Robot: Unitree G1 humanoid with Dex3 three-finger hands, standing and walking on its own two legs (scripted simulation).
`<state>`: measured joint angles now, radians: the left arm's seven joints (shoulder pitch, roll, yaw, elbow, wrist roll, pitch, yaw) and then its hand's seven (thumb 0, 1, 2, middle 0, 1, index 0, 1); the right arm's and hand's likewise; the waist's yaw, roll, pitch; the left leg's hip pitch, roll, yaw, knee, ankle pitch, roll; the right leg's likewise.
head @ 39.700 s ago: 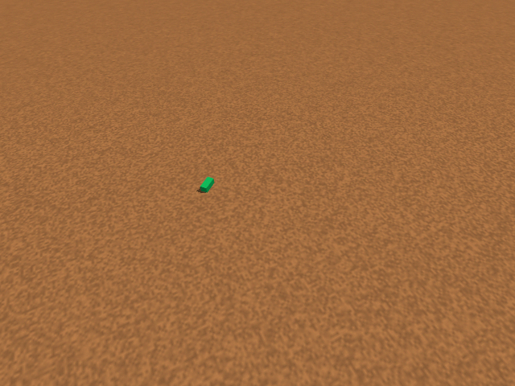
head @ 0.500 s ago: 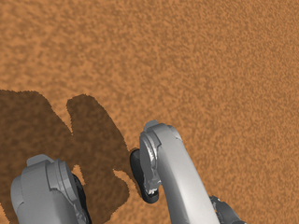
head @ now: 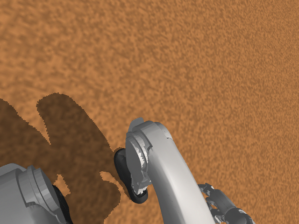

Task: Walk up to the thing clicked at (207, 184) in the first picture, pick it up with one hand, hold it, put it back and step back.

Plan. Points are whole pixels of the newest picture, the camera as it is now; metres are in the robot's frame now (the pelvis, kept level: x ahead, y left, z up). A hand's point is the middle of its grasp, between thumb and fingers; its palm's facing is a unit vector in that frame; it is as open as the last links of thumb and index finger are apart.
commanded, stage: rest palm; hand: left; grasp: from above
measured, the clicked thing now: out of the picture +0.54 +0.46 -0.31
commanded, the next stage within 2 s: none
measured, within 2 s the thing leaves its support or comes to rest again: neither
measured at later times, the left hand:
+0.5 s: hand out of the picture +0.44 +0.40 -0.20, palm faces -0.47 -0.13 -0.87, open 13.0 cm
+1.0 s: hand out of the picture +0.46 +0.41 -0.21, palm faces -0.45 -0.14 -0.88, open 13.4 cm
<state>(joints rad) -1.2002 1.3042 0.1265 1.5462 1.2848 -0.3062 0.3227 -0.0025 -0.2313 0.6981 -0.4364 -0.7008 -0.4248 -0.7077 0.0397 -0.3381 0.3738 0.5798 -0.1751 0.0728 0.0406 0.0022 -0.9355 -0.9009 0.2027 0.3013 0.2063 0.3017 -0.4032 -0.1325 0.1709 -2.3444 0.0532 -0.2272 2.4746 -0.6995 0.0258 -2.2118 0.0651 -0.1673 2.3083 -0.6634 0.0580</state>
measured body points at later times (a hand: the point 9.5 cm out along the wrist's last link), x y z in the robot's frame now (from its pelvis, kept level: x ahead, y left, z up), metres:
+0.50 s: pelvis -0.01 +0.00 +0.00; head +0.26 +0.15 +0.33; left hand +0.46 +0.41 -0.15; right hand +0.09 -0.26 -0.07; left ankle +0.07 +0.12 -0.29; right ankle +0.11 -0.12 -0.29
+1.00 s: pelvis +0.00 +0.00 -0.01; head +0.28 +0.14 +0.32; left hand +0.48 +0.42 -0.16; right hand +0.09 -0.26 -0.08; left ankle +0.07 +0.12 -0.29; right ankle +0.11 -0.12 -0.29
